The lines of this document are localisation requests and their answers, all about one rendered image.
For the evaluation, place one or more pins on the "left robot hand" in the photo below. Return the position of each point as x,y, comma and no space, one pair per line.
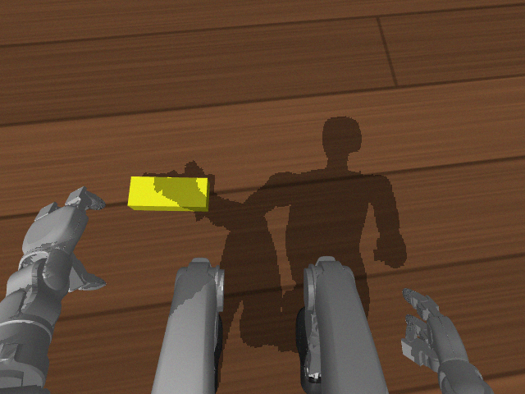
61,228

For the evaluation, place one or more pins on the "right robot hand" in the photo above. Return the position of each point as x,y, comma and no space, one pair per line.
439,340

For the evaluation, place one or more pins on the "right robot foot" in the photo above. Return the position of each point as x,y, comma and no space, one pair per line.
309,384

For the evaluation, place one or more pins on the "left robot arm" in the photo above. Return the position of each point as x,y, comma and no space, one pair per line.
28,315

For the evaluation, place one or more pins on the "carton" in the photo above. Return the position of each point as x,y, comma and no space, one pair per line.
169,193

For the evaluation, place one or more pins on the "right robot arm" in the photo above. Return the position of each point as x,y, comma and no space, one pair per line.
461,377

